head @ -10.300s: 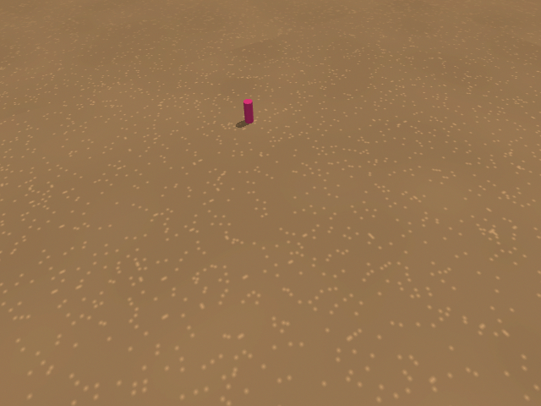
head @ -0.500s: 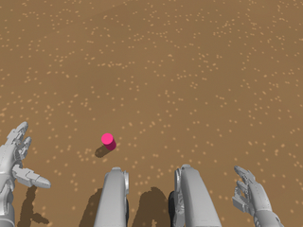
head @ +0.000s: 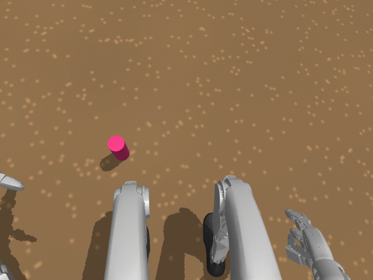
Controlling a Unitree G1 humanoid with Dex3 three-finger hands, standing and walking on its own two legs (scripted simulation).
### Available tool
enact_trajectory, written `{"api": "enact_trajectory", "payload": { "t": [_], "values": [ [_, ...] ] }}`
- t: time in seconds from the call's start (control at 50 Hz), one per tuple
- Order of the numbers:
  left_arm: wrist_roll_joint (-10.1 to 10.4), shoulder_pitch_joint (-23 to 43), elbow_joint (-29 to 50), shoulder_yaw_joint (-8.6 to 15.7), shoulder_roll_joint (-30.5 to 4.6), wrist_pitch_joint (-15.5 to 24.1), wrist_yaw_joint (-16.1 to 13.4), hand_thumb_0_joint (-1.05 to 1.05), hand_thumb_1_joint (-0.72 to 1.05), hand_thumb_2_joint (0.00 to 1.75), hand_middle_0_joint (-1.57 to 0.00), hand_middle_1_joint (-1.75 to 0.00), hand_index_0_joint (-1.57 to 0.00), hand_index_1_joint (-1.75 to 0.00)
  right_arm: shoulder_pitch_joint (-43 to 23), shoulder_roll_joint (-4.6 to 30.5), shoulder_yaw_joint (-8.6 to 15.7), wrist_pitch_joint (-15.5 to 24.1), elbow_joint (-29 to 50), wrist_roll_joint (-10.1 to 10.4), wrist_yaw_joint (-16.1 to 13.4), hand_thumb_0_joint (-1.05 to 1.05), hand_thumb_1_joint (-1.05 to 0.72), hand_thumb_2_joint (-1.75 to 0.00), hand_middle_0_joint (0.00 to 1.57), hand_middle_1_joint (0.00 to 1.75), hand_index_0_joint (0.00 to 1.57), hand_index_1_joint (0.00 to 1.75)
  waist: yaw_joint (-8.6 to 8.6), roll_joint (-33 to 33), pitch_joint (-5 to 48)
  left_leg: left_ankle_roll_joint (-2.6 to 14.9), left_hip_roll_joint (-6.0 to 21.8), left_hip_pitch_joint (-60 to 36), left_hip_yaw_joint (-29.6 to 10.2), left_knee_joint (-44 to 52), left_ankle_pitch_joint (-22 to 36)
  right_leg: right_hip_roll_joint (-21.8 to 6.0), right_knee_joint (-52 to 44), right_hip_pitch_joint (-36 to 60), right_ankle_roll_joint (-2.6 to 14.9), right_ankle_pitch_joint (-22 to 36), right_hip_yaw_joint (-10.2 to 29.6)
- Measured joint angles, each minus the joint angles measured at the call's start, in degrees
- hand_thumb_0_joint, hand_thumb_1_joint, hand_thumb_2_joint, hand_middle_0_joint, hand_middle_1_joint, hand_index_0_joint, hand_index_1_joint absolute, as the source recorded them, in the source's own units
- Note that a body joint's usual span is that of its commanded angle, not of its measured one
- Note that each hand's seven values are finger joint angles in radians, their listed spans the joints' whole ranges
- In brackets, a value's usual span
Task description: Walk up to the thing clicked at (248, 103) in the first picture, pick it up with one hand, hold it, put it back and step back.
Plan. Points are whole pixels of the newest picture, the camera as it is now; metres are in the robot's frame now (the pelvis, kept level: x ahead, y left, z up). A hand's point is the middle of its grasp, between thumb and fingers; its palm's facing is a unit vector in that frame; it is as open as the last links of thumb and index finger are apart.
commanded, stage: go down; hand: left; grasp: from the side
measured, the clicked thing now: (119, 149) +0.46 +0.20 -0.39
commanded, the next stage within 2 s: approach in 1.02 s
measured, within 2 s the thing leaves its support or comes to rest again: neither
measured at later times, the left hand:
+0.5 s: hand (6, 141) +0.38 +0.37 -0.07, palm faces +0.08 -0.99 -0.11, open 17.3 cm
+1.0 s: hand (5, 140) +0.39 +0.38 -0.08, palm faces +0.07 -0.99 -0.09, open 17.4 cm
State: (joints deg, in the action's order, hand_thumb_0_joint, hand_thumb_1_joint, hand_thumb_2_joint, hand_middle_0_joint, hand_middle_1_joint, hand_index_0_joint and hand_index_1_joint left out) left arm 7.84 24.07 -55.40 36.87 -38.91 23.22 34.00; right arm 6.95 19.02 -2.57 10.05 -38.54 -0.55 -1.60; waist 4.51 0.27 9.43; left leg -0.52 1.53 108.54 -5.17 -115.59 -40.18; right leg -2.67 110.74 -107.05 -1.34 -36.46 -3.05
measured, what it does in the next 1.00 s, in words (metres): lowers itself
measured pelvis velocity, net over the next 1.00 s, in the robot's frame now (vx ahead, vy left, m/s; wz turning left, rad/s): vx -0.02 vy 0.00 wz -0.02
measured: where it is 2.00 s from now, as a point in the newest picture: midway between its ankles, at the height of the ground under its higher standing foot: (177, 260)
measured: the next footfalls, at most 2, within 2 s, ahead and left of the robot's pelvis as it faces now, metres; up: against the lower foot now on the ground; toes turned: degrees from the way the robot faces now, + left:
none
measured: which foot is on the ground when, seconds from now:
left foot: down 0.00-1.00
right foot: down 0.00-1.00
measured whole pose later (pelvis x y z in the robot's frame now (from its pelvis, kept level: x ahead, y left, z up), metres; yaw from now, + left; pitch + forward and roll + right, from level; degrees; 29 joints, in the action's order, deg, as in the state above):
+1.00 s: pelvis -0.02 +0.00 -0.08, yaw -1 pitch +31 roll -7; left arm 9.8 34.5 -61.5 42.8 -48.6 24.1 42.0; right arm 6.9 21.0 -6.1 10.1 -39.2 -1.8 -0.7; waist 6.6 1.1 5.7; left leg -0.1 0.4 122.3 -6.7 -131.0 -40.1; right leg -2.8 124.9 -119.8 -2.0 -36.2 -3.1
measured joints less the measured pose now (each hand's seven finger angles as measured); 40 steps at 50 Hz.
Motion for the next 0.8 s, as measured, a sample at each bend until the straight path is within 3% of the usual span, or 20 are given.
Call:
{"api": "enact_trajectory", "payload": {
  "t": [0.46,0.8],
  "values": [
    [1.7,7.1,-4.1,4.6,-6.0,1.0,5.7,-0.02,-0.51,0.08,-0.05,-0.09,-0.05,-0.09,-0.4,1.1,-2.2,0.3,-1.0,-0.8,0.6,0.01,-0.91,-0.9,0.2,0.3,0.2,0.3,1.14,0.2,-2.5,-0.02,-0.6,9.5,-1.0,-10.4,-0.4,-0.1,9.9,-9.2,-0.22,-0.3,0.0],
    [1.7,9.6,-5.3,5.4,-8.2,0.3,7.5,-0.02,-0.52,0.09,-0.05,-0.09,-0.05,-0.09,-0.1,1.8,-2.8,0.1,-1.0,-1.0,0.8,0.01,-0.91,-0.9,0.2,0.3,0.2,0.3,1.62,0.5,-3.2,0.25,-1.0,12.6,-1.3,-14.0,0.0,-0.2,13.2,-11.8,-0.51,0.1,0.1]
  ]
}}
